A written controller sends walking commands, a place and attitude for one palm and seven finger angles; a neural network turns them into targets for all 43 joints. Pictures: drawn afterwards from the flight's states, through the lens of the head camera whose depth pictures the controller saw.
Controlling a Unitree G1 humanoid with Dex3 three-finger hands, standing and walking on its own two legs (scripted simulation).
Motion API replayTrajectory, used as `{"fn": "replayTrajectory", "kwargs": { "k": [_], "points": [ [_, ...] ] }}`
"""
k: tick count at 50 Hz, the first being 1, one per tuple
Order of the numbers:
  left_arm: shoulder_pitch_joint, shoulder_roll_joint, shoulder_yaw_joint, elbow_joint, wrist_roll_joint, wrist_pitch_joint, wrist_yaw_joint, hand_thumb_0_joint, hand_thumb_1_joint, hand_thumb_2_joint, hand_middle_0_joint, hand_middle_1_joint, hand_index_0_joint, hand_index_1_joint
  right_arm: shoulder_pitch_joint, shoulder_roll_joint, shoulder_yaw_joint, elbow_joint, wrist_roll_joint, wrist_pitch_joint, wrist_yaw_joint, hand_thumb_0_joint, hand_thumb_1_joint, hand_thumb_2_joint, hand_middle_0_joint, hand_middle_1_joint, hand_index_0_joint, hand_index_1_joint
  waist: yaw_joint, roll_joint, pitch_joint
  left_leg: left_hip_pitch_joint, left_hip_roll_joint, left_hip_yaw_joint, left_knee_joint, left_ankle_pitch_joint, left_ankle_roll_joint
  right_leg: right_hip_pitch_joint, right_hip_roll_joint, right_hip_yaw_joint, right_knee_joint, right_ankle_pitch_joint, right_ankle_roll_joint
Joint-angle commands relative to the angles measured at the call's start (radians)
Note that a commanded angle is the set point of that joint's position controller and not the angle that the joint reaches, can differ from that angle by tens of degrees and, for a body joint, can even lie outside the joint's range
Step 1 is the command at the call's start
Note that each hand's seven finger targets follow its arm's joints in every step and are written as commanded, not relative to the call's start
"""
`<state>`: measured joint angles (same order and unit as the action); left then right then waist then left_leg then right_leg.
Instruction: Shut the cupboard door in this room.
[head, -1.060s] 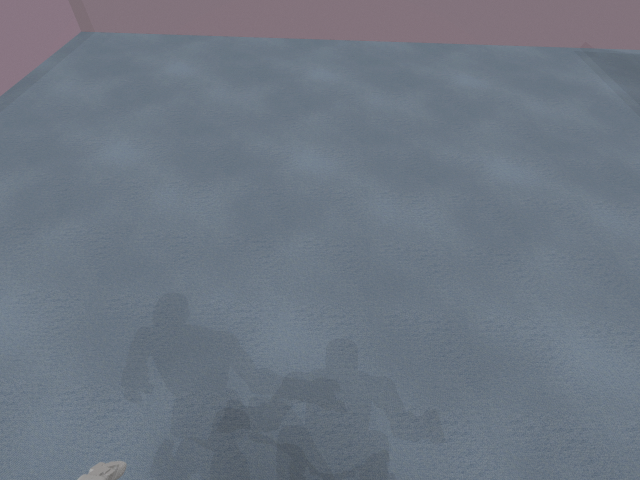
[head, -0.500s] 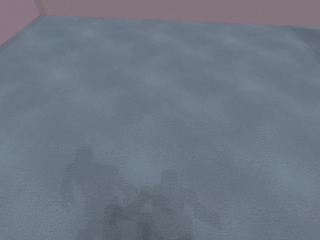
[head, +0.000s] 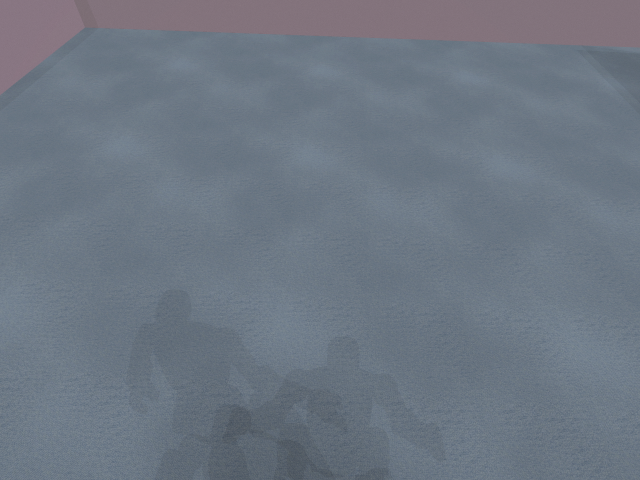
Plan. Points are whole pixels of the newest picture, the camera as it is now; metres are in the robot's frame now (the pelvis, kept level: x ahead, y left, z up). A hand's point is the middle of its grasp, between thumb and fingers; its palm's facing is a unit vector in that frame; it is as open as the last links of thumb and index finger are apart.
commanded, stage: turn or walk to find it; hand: left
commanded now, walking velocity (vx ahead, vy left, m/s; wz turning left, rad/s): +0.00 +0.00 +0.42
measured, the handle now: out of the picture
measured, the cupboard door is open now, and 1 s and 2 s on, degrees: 88 88 88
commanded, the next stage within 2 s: none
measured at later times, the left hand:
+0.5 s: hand out of the picture +0.02 +0.20 -0.17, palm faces +0.20 -0.94 -0.28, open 7.4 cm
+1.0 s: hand out of the picture -0.15 +0.20 -0.19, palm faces +0.45 -0.85 -0.25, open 7.4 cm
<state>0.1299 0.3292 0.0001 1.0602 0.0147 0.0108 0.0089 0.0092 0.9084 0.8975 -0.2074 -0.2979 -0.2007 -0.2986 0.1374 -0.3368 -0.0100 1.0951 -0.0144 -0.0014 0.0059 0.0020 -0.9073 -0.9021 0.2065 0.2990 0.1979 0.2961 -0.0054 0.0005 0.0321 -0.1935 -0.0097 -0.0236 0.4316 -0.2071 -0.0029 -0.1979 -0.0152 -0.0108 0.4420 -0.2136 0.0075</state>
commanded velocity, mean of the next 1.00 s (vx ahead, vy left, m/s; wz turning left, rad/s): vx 0.00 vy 0.00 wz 0.42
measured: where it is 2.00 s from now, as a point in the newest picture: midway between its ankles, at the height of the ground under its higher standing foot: outside the picture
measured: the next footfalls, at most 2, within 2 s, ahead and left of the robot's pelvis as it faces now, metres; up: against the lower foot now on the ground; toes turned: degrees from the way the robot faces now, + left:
right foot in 0.52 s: +0.02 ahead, -0.12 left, +0.00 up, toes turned +11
left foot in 0.90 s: -0.09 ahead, +0.11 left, +0.00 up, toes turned +27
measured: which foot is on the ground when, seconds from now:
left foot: down 0.00-0.52, up 0.54-0.88, down 0.90-1.00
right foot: down 0.00-0.26, up 0.28-0.50, down 0.52-0.92, up 0.94-1.00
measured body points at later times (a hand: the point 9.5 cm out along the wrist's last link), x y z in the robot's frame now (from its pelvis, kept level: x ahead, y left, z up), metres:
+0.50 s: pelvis -0.03 -0.02 -0.01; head +0.01 -0.02 +0.44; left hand +0.01 +0.25 -0.14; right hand +0.06 -0.25 -0.17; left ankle +0.02 +0.12 -0.74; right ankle -0.02 -0.13 -0.74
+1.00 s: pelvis -0.07 +0.00 -0.01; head -0.06 +0.04 +0.43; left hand -0.17 +0.25 -0.17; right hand +0.13 -0.19 -0.14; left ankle -0.12 +0.09 -0.74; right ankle -0.03 -0.13 -0.70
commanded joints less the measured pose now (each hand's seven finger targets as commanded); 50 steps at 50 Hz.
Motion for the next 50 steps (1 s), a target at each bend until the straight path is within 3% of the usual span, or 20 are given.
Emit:
{"fn": "replayTrajectory", "kwargs": {
  "k": [1, 9, 11, 12, 14, 18, 23, 24, 25, 26, 27, 31, 38, 41, 43, 44, 45, 46, 47, 50],
  "points": [
    [0.040, 0.115, 0.028, -0.068, -0.002, 0.003, 0.017, 0.000, 0.900, 0.900, -0.200, -0.300, -0.200, -0.300, 0.011, -0.080, -0.016, -0.080, -0.001, 0.006, -0.006, 0.000, -0.900, -0.900, 0.200, 0.300, 0.200, 0.300, 0.011, -0.041, -0.046, -0.093, 0.089, -0.085, 0.008, 0.104, 0.017, 0.014, -0.154, 0.097, -0.049, 0.036, -0.020],
    [0.033, 0.117, 0.055, -0.167, 0.005, 0.015, 0.027, 0.000, 0.900, 0.900, -0.200, -0.300, -0.200, -0.300, 0.082, -0.056, -0.048, -0.147, -0.002, 0.029, -0.003, 0.000, -0.900, -0.900, 0.200, 0.300, 0.200, 0.300, -0.012, -0.064, -0.060, -0.118, 0.067, -0.100, 0.158, 0.070, 0.027, -0.103, -0.219, 0.059, 0.037, -0.015, -0.059],
    [0.026, 0.083, 0.056, -0.188, 0.004, 0.020, 0.026, 0.000, 0.900, 0.900, -0.200, -0.300, -0.200, -0.300, 0.095, -0.071, -0.053, -0.162, -0.007, 0.026, -0.001, 0.000, -0.900, -0.900, 0.200, 0.300, 0.200, 0.300, -0.018, 0.053, -0.038, -0.165, 0.116, -0.231, 0.050, 0.065, 0.065, -0.128, -0.128, -0.019, 0.148, -0.128, -0.012],
    [0.030, 0.060, 0.055, -0.194, 0.001, 0.019, 0.025, 0.000, 0.900, 0.900, -0.200, -0.300, -0.200, -0.300, 0.100, -0.100, -0.060, -0.173, -0.010, 0.021, -0.003, 0.000, -0.900, -0.900, 0.200, 0.300, 0.200, 0.300, -0.017, 0.150, -0.034, -0.173, 0.184, -0.368, -0.046, 0.090, 0.110, -0.134, -0.050, -0.062, 0.266, -0.157, 0.019],
    [0.036, 0.032, 0.057, -0.208, -0.001, 0.015, 0.031, 0.000, 0.900, 0.900, -0.200, -0.300, -0.200, -0.300, 0.134, -0.116, -0.075, -0.180, -0.007, 0.012, -0.017, 0.000, -0.900, -0.900, 0.200, 0.300, 0.200, 0.300, -0.028, 0.236, -0.072, -0.054, 0.263, -0.532, -0.122, 0.266, 0.211, -0.244, -0.010, 0.004, 0.496, -0.337, 0.022],
    [0.058, -0.016, 0.055, -0.203, -0.009, 0.006, 0.026, 0.000, 0.900, 0.900, -0.200, -0.300, -0.200, -0.300, 0.122, -0.090, -0.083, -0.192, -0.010, 0.015, -0.031, 0.000, -0.900, -0.900, 0.200, 0.300, 0.200, 0.300, -0.018, 0.149, -0.130, 0.051, 0.218, -0.434, -0.031, 0.426, 0.217, -0.250, -0.004, 0.030, 0.450, -0.316, 0.032],
    [0.146, -0.024, 0.061, -0.190, -0.014, 0.003, 0.025, 0.000, 0.900, 0.900, -0.200, -0.300, -0.200, -0.300, 0.102, -0.075, -0.092, -0.205, -0.006, 0.031, -0.023, 0.000, -0.900, -0.900, 0.200, 0.300, 0.200, 0.300, 0.014, 0.133, -0.125, -0.076, 0.128, -0.393, 0.004, 0.281, 0.138, -0.002, 0.032, -0.005, 0.083, -0.126, 0.035],
    [0.191, -0.004, 0.068, -0.180, -0.010, -0.001, 0.028, 0.000, 0.900, 0.900, -0.200, -0.300, -0.200, -0.300, 0.088, -0.058, -0.092, -0.218, 0.000, 0.033, -0.019, 0.000, -0.900, -0.900, 0.200, 0.300, 0.200, 0.300, 0.033, 0.098, -0.130, -0.168, 0.088, -0.356, 0.038, 0.149, 0.095, 0.115, -0.002, 0.006, -0.041, -0.042, 0.028],
    [0.200, 0.064, 0.085, -0.180, 0.004, -0.007, 0.035, 0.000, 0.900, 0.900, -0.200, -0.300, -0.200, -0.300, 0.095, -0.002, -0.087, -0.232, 0.008, 0.035, -0.012, 0.000, -0.900, -0.900, 0.200, 0.300, 0.200, 0.300, 0.035, -0.085, -0.106, -0.356, 0.000, -0.235, 0.201, -0.062, 0.031, 0.231, -0.189, 0.180, -0.140, -0.110, -0.032],
    [0.177, 0.134, 0.095, -0.202, 0.014, -0.008, 0.036, 0.000, 0.900, 0.900, -0.200, -0.300, -0.200, -0.300, 0.066, 0.029, -0.085, -0.264, 0.001, 0.033, -0.011, 0.000, -0.900, -0.900, 0.200, 0.300, 0.200, 0.300, 0.048, -0.283, -0.033, -0.471, -0.092, -0.050, 0.432, -0.302, -0.028, 0.153, -0.429, 0.411, -0.205, -0.051, -0.142],
    [0.158, 0.106, 0.095, -0.209, 0.006, -0.013, 0.041, 0.000, 0.900, 0.900, -0.200, -0.300, -0.200, -0.300, 0.043, -0.019, -0.099, -0.253, -0.010, 0.044, -0.010, 0.000, -0.900, -0.900, 0.200, 0.300, 0.200, 0.300, 0.047, -0.226, -0.032, -0.406, -0.028, -0.094, 0.582, -0.317, -0.018, 0.013, -0.446, 0.378, -0.205, -0.022, -0.171],
    [0.044, 0.047, 0.070, -0.230, 0.011, -0.019, 0.032, 0.000, 0.900, 0.900, -0.200, -0.300, -0.200, -0.300, 0.105, 0.022, -0.095, -0.188, -0.006, 0.062, 0.012, 0.000, -0.900, -0.900, 0.200, 0.300, 0.200, 0.300, -0.029, -0.153, 0.053, -0.356, 0.014, -0.017, 0.789, -0.143, -0.040, -0.102, -0.278, 0.110, -0.161, 0.016, -0.139],
    [0.195, 0.089, 0.084, -0.176, 0.020, -0.015, 0.029, 0.000, 0.900, 0.900, -0.200, -0.300, -0.200, -0.300, -0.026, 0.044, -0.068, -0.213, 0.002, 0.053, 0.013, 0.000, -0.900, -0.900, 0.200, 0.300, 0.200, 0.300, 0.052, -0.177, 0.012, -0.279, 0.025, 0.066, 0.456, -0.247, -0.052, 0.052, -0.313, 0.059, -0.086, 0.271, -0.164],
    [0.201, 0.111, 0.093, -0.163, 0.020, -0.012, 0.029, 0.000, 0.900, 0.900, -0.200, -0.300, -0.200, -0.300, -0.007, 0.042, -0.060, -0.208, 0.009, 0.040, 0.007, 0.000, -0.900, -0.900, 0.200, 0.300, 0.200, 0.300, 0.049, -0.206, -0.044, -0.182, 0.015, 0.100, 0.282, -0.242, -0.040, 0.089, -0.324, 0.035, -0.009, 0.425, -0.153],
    [0.180, 0.109, 0.095, -0.157, 0.013, -0.007, 0.027, 0.000, 0.900, 0.900, -0.200, -0.300, -0.200, -0.300, 0.052, 0.031, -0.061, -0.192, 0.009, 0.029, 0.005, 0.000, -0.900, -0.900, 0.200, 0.300, 0.200, 0.300, 0.011, -0.182, -0.081, -0.051, 0.010, 0.109, 0.061, -0.097, -0.028, 0.066, -0.294, -0.024, 0.089, 0.437, -0.089],
    [0.173, 0.086, 0.091, -0.163, 0.004, -0.002, 0.025, 0.000, 0.900, 0.900, -0.200, -0.300, -0.200, -0.300, 0.099, -0.012, -0.069, -0.179, 0.005, 0.019, 0.004, 0.000, -0.900, -0.900, 0.200, 0.300, 0.200, 0.300, -0.015, -0.089, -0.115, 0.094, 0.059, 0.065, -0.055, 0.069, -0.011, -0.021, -0.260, -0.081, 0.199, 0.335, -0.036],
    [0.192, 0.022, 0.083, -0.195, -0.002, 0.006, 0.019, 0.000, 0.900, 0.900, -0.200, -0.300, -0.200, -0.300, 0.118, -0.111, -0.090, -0.185, -0.004, 0.010, 0.001, 0.000, -0.900, -0.900, 0.200, 0.300, 0.200, 0.300, -0.019, 0.200, -0.137, 0.249, 0.300, -0.229, -0.084, 0.370, 0.084, -0.273, -0.140, -0.145, 0.383, -0.090, 0.038],
    [0.144, -0.008, 0.067, -0.223, 0.008, 0.010, 0.018, 0.000, 0.900, 0.900, -0.200, -0.300, -0.200, -0.300, 0.159, -0.157, -0.101, -0.176, 0.001, 0.020, -0.002, 0.000, -0.900, -0.900, 0.200, 0.300, 0.200, 0.300, -0.043, 0.263, -0.112, 0.211, 0.416, -0.297, -0.080, 0.599, 0.188, -0.352, -0.092, -0.104, 0.541, -0.425, 0.053],
    [0.089, -0.002, 0.065, -0.221, 0.009, 0.026, 0.028, 0.000, 0.900, 0.900, -0.200, -0.300, -0.200, -0.300, 0.181, -0.134, -0.098, -0.161, -0.001, 0.013, -0.015, 0.000, -0.900, -0.900, 0.200, 0.300, 0.200, 0.300, -0.061, 0.260, -0.113, 0.140, 0.392, -0.301, -0.084, 0.568, 0.203, -0.345, -0.094, -0.024, 0.621, -0.410, 0.055],
    [0.092, -0.003, 0.077, -0.180, 0.003, 0.023, 0.010, 0.000, 0.900, 0.900, -0.200, -0.300, -0.200, -0.300, 0.054, -0.068, -0.075, -0.190, -0.004, 0.011, -0.027, 0.000, -0.900, -0.900, 0.200, 0.300, 0.200, 0.300, -0.006, 0.147, -0.030, 0.060, 0.265, -0.178, -0.084, 0.432, 0.165, -0.345, -0.096, -0.011, 0.680, -0.230, 0.064]
  ]
}}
